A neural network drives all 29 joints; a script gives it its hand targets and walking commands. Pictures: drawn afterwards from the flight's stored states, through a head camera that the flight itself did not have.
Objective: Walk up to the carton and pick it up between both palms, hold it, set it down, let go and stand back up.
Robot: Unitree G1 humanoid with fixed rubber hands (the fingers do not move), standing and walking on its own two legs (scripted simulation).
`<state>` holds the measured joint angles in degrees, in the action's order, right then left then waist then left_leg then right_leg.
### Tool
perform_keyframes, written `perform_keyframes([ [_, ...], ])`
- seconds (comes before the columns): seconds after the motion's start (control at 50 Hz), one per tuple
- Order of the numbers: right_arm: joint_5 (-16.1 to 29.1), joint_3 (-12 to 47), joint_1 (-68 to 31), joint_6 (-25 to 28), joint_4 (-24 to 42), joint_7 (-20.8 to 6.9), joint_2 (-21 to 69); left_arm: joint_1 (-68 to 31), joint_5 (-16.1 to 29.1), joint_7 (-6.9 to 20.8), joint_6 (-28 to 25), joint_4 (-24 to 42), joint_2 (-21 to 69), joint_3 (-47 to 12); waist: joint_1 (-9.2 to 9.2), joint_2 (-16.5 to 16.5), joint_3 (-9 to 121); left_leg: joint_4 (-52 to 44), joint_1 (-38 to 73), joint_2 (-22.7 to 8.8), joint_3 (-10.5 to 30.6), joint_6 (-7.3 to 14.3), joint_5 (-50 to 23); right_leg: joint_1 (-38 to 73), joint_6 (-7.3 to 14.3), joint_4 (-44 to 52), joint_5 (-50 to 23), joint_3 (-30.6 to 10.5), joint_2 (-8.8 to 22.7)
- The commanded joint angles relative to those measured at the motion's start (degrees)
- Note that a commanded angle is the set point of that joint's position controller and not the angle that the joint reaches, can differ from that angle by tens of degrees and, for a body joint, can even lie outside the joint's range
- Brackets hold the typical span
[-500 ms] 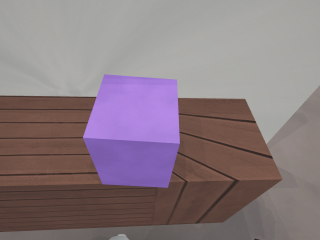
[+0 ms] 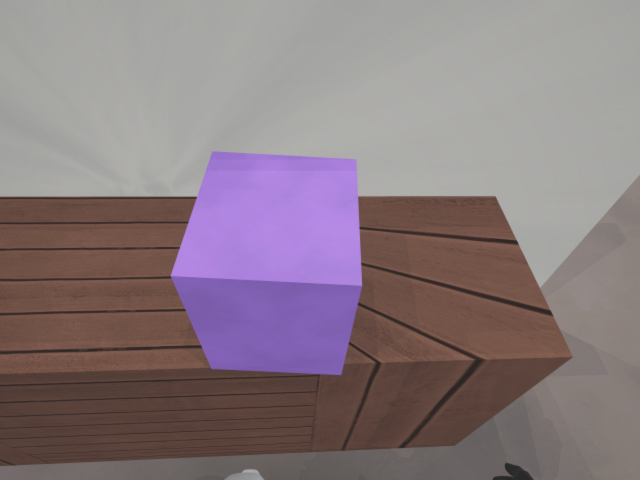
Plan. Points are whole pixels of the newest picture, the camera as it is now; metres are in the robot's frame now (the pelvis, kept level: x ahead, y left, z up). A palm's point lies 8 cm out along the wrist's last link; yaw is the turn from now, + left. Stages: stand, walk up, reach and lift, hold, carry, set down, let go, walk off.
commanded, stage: walk up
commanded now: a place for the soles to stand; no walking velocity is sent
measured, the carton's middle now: (280, 269) +0.41 +0.05 +0.01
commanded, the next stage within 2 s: none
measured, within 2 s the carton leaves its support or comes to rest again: neither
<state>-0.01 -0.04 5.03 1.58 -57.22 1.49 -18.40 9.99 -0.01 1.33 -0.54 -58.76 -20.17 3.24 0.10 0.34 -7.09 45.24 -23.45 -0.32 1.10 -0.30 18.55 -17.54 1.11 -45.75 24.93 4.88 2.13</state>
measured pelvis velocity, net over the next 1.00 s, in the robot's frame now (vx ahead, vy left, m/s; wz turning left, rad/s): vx -0.09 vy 0.05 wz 0.01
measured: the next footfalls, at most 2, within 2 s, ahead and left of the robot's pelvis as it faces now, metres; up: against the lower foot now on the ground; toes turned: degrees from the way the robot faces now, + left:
right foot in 0.60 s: -0.04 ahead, -0.08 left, +0.00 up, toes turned -3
left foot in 0.86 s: -0.01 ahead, +0.17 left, +0.00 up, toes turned -4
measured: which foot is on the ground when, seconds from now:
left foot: down 0.00-0.62, up 0.64-0.84, down 0.86-1.00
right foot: down 0.00-0.26, up 0.28-0.58, down 0.60-1.00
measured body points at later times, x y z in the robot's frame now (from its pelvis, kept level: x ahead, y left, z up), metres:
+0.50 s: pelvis -0.05 +0.05 -0.01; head -0.02 +0.05 +0.44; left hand +0.03 +0.35 -0.14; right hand +0.03 -0.25 -0.14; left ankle +0.04 +0.13 -0.71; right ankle -0.06 -0.08 -0.67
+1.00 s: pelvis -0.09 +0.05 +0.00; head -0.05 +0.05 +0.44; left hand -0.02 +0.36 -0.14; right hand -0.04 -0.24 -0.14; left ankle -0.05 +0.17 -0.71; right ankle -0.08 -0.07 -0.70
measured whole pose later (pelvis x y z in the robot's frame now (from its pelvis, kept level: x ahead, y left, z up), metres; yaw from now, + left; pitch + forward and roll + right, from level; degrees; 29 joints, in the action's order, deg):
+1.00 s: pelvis -0.09 +0.05 +0.00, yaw +0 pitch -5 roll +0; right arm 0.0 0.0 12.6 2.2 -57.2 1.1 -18.7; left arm 8.8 0.0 -0.3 0.9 -57.5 -19.9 3.2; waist 0.1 0.0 -9.9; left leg 47.8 -21.0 2.1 3.2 0.4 22.1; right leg -18.9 1.3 -49.5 29.1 2.5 2.2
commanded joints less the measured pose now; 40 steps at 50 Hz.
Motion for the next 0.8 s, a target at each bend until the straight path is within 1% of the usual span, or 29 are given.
perform_keyframes([
  [0.0, -0.25, -3.73, -1.47, 1.54, 0.15, -0.05, -15.28, -6.32, -0.77, -1.42, -1.59, 3.51, -15.19, 1.92, -0.39, 0.91, 10.11, -8.61, 6.58, -2.08, 8.38, 3.9, -6.41, -0.07, 5.67, 19.59, -3.53, -13.33, 10.47],
  [0.02, -1.14, -5.2, -3.8, -0.17, 2.48, -0.69, -16.99, -5.63, -0.38, -2.18, -1.39, 3.51, -17.97, 2.7, -1.22, -3.53, 4.46, -3.31, -0.45, -1.32, 6.13, 3.42, -20.64, -0.08, 5.68, 16.86, -18.49, -14.55, 11.46],
  [0.04, -0.76, -5.22, -2.03, -0.83, 3.11, -0.48, -15.79, -3.81, 0.03, -2.74, -1.47, 3.8, -18.81, 3.64, -1.3, -2.52, 6.34, 1.71, 1.0, -1.03, 3.63, 2.93, -25.57, 2.35, 7.56, 15.69, -26.87, -14.12, 13.69],
  [0.08, -0.62, -5.22, -0.54, -1.79, 4.15, -0.34, -15.24, -3.75, 0.38, -3.3, -1.81, 4.63, -19.02, 4.04, -1.4, 2.36, 6.82, 9.92, -0.77, 0.08, 0.23, 3.23, -14.15, 3.09, 11.36, 14.94, -38.31, -16.05, 18.91],
  [0.12, -0.54, -5.82, 0.7, -2.53, 5.09, -0.66, -15.14, -5.56, -0.73, -3.4, -1.99, 6.29, -19.2, 3.88, -1.36, 9.09, 6.81, 14.98, -3.59, 0.05, 1.37, 2.95, 14.8, 2.64, 15.13, 15.66, -41.01, -20.45, 23.36],
  [0.14, -0.92, -5.7, 0.05, -2.32, 5.51, -0.83, -14.82, -4.28, -0.92, -3.63, -2.02, 6.59, -18.47, 3.69, -0.81, 5.55, 5.46, 9.91, -4.39, -0.68, 1.95, 3.06, 14.67, 3.07, 15.0, 15.08, -42.92, -21.81, 23.59],
  [0.16, -0.77, -6.54, 2.96, -2.21, 4.39, -0.75, -16.49, -7.05, -0.8, -3.61, -1.67, 6.51, -19.95, 3.5, 0.81, 6.35, 7.26, 8.5, -0.1, -0.93, 1.76, 3.36, 9.52, -0.05, 13.54, 12.65, -40.51, -19.99, 22.62],
  [0.2, -0.89, -6.99, 6.67, -0.92, 2.43, -0.68, -16.29, -8.25, 0.22, -3.54, -1.33, 7.84, -16.45, 2.86, 2.9, 1.91, 8.38, -7.27, 8.72, -3.28, 2.9, 5.21, -21.84, -2.86, 5.32, 3.36, -32.81, -9.4, 12.99],
  [0.22, -1.41, -7.09, 6.05, -0.71, 3.11, -0.45, -19.06, -8.07, 0.92, -3.53, -1.09, 7.93, -13.54, 1.78, 2.25, -10.74, 7.94, -14.73, 6.56, -8.95, 13.5, 7.42, -34.99, -4.53, 1.0, -9.43, -23.51, -2.2, 3.86],
  [0.24, -1.55, -7.5, 4.1, -0.71, 5.05, -0.65, -20.94, -6.06, 1.2, -3.87, -0.37, 9.32, -12.51, 1.64, 2.02, -14.99, 10.67, -19.62, 12.06, -14.6, 25.0, 12.34, -38.53, -10.96, -0.02, -13.33, 5.44, -2.34, -2.31],
  [0.26, -1.47, -7.32, 4.93, -0.6, 4.28, -0.44, -21.3, -6.46, 1.09, -3.99, 0.53, 8.96, -12.73, 2.31, 2.3, -13.21, 10.79, -22.46, 7.98, -17.66, 30.09, 17.66, -28.29, -8.57, 0.32, -17.68, 16.27, -4.98, -2.0],
  [0.28, -1.88, -8.19, 3.26, -0.96, 4.92, -0.52, -21.71, -4.58, 0.6, -4.06, 0.93, 8.31, -12.7, 1.49, 1.63, -11.11, 7.43, -23.99, 6.19, -16.45, 30.0, 15.16, -19.66, -11.47, 0.86, -21.09, 15.89, -7.62, -1.11],
  [0.3, -1.81, -7.86, 2.1, -1.2, 5.3, -0.03, -20.95, -5.01, 0.16, -3.8, 0.87, 7.76, -13.2, 1.88, 2.11, -9.32, 5.37, -23.85, 3.78, -15.74, 29.36, 15.7, -13.12, -11.07, 1.05, -21.68, 14.85, -7.66, -1.73],
  [0.36, -1.85, -7.69, 1.32, -1.39, 6.75, 0.28, -19.72, -1.79, 0.15, -3.17, 1.49, 6.61, -13.79, 2.79, 0.83, -11.36, 3.61, -24.43, 3.02, -12.83, 26.77, 12.33, -2.7, -13.57, 0.5, -22.93, 8.81, -8.67, -1.18],
  [0.38, -1.36, -7.19, -0.5, -1.26, 7.32, 0.31, -18.45, -1.37, -0.18, -3.1, 1.72, 5.82, -13.29, 3.28, 0.65, -9.02, 2.28, -24.68, 0.49, -14.3, 28.9, 14.76, -0.76, -12.13, -0.12, -24.46, 8.82, -8.53, -1.24],
  [0.4, -1.66, -7.27, 0.11, -0.98, 7.62, 0.25, -18.71, -0.73, -0.55, -2.88, 1.67, 6.9, -13.99, 3.59, 0.83, -9.16, 2.19, -24.96, 1.88, -12.95, 28.33, 13.32, 1.57, -11.94, -0.37, -23.53, 9.4, -9.08, -1.21],
  [0.42, -1.67, -7.35, -1.6, -1.2, 7.89, 0.14, -18.56, -0.24, -0.62, -2.8, 1.6, 6.18, -13.89, 3.56, 0.77, -11.11, 4.15, -25.0, 0.62, -13.64, 27.94, 14.25, 7.86, -9.54, -0.05, -20.89, 8.32, -7.43, -0.98],
  [0.44, -1.72, -7.17, -2.11, -1.31, 7.93, 0.04, -19.2, -0.46, -0.37, -2.67, 1.39, 5.71, -14.15, 4.01, 0.03, -9.8, 1.51, -25.23, -3.13, -11.61, 27.33, 13.35, 8.74, -8.23, 0.26, -19.5, 8.38, -7.33, -1.04],
  [0.5, -1.56, -6.72, -2.59, -1.48, 7.43, 0.07, -18.61, 4.18, -0.84, -2.2, 1.01, 3.66, -13.34, 4.38, -0.74, -8.3, 6.98, -24.66, -3.44, -14.01, 29.51, 12.15, 13.61, 0.69, 1.05, -4.87, 5.82, -5.43, -0.27],
  [0.54, -1.19, -5.37, -5.02, -1.9, 6.01, 0.17, -17.08, 6.98, -0.76, -2.24, 0.46, 1.06, -11.69, 4.27, -3.68, -6.55, 6.05, -21.89, -11.38, -11.63, 21.28, 7.5, 16.33, 11.82, 3.1, 10.04, -2.23, -4.42, -0.91],
  [0.56, -1.03, -5.1, -4.28, -2.05, 6.5, -0.07, -16.44, 7.86, -1.52, -2.06, 0.16, 1.27, -12.95, 4.68, -3.73, -1.45, 4.54, -19.27, -16.32, -9.35, 19.49, 5.1, 19.47, 14.66, 4.49, 13.8, 4.42, -10.5, 1.08],
  [0.58, -1.03, -4.92, -4.04, -2.26, 6.11, -0.36, -13.71, 7.69, -2.76, -2.46, -0.16, 1.59, -17.29, 4.98, -4.96, 8.31, 2.84, -4.07, -20.29, -2.06, 9.92, 1.62, 19.36, 10.84, 8.69, 27.07, 21.53, -27.64, 11.94],
  [0.6, -1.67, -5.85, -3.62, -2.26, 4.62, -0.02, -15.57, 0.2, -2.29, -2.46, -0.84, 3.55, -21.04, 5.77, -3.91, 8.32, 0.19, 11.97, -14.3, 3.63, 3.83, -0.42, 15.0, -2.18, 12.84, 35.08, 34.12, -39.52, 21.75],
  [0.62, -1.49, -6.74, -4.54, -2.05, 4.46, -0.18, -16.97, -5.05, -2.48, -2.41, -1.04, 5.39, -20.6, 5.38, -3.24, 5.29, -2.76, 16.23, -10.37, 2.0, 7.7, 0.64, 12.89, -7.93, 14.03, 35.84, 30.47, -40.02, 22.89],
  [0.66, -0.62, -7.18, -0.52, -1.52, 2.25, -0.99, -16.8, -8.22, -1.96, -2.56, -1.78, 5.01, -18.02, 4.99, -0.99, 3.09, -1.86, 16.08, -5.24, 1.24, 5.73, 0.9, 8.13, -7.03, 10.96, 28.97, 14.07, -28.29, 17.85],
  [0.68, -0.6, -7.18, 1.47, -1.47, 2.62, -0.99, -16.38, -8.76, -2.14, -2.46, -1.93, 5.39, -18.12, 4.92, -0.76, 7.19, -0.73, 17.24, -5.25, 1.8, 5.13, 0.8, 8.64, -5.69, 11.01, 27.23, 6.74, -26.55, 17.47],
  [0.7, -0.68, -7.36, 3.4, -1.28, 1.64, -0.97, -16.85, -8.68, -2.15, -2.31, -1.79, 5.65, -16.88, 4.77, -0.66, 6.4, 2.18, 16.28, -2.01, 2.15, 3.52, 0.59, 9.34, -4.09, 9.87, 26.57, 7.89, -23.13, 15.53],
  [0.76, -0.3, -6.93, 2.7, -0.27, 2.46, -0.75, -16.64, -6.29, -2.5, -2.14, -1.61, 6.87, -18.06, 4.81, -1.75, 9.16, 5.46, 8.8, -3.12, 0.62, -0.09, 0.56, 12.1, 0.54, 11.6, 23.51, 4.62, -23.27, 16.97],
  [0.78, -0.33, -6.38, 5.0, 0.35, 1.32, -0.45, -16.18, -7.37, -2.22, -1.93, -1.43, 7.05, -18.04, 4.34, -0.32, 8.5, 6.65, 2.17, 0.05, 0.29, -0.32, 0.73, 9.44, 2.44, 11.14, 20.0, -0.82, -22.35, 16.55],
])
